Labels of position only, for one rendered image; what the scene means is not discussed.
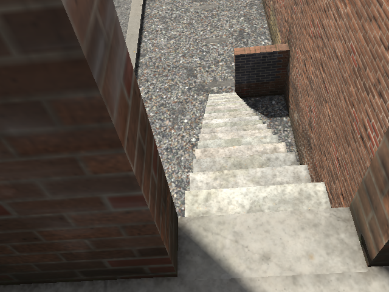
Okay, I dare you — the stairs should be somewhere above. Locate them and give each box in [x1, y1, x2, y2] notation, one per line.
[185, 92, 331, 217]

